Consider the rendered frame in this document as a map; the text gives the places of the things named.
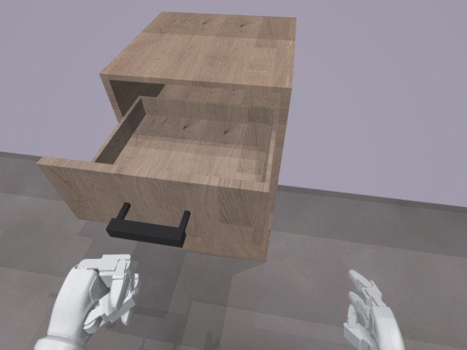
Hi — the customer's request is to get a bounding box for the cabinet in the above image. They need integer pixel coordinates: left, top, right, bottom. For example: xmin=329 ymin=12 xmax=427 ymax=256
xmin=99 ymin=12 xmax=296 ymax=263

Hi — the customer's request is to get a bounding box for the right robot hand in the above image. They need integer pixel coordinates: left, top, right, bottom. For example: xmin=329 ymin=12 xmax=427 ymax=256
xmin=344 ymin=270 xmax=405 ymax=350

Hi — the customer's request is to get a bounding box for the left robot hand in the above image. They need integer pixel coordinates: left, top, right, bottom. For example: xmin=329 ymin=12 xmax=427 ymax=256
xmin=47 ymin=254 xmax=142 ymax=346

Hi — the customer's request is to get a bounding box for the handle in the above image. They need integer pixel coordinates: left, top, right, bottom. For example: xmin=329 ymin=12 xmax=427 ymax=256
xmin=106 ymin=202 xmax=190 ymax=248

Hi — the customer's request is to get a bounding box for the drawer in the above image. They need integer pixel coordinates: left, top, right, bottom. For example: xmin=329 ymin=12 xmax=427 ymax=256
xmin=36 ymin=96 xmax=279 ymax=246

